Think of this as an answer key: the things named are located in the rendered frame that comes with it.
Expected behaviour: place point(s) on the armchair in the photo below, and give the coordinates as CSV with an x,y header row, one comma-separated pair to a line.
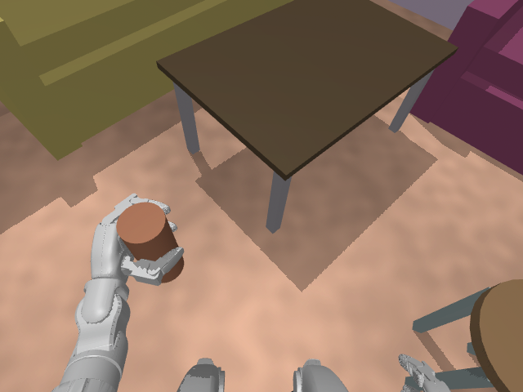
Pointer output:
x,y
477,94

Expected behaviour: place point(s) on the left robot arm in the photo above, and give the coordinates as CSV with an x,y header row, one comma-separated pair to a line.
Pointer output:
x,y
97,362

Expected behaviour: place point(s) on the right robot hand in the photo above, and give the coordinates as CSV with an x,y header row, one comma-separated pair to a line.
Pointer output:
x,y
422,374

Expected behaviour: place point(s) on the stool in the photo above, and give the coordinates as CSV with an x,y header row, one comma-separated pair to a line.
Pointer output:
x,y
496,328

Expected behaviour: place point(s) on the coffee table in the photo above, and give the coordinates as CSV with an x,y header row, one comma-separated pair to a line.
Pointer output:
x,y
292,82

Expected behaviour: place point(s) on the can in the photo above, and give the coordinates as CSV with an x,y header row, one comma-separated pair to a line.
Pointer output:
x,y
145,230

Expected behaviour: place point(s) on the sofa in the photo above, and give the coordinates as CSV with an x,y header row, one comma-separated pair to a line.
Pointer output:
x,y
69,69

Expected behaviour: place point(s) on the left robot hand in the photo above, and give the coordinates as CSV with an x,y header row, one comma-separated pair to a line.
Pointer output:
x,y
110,257

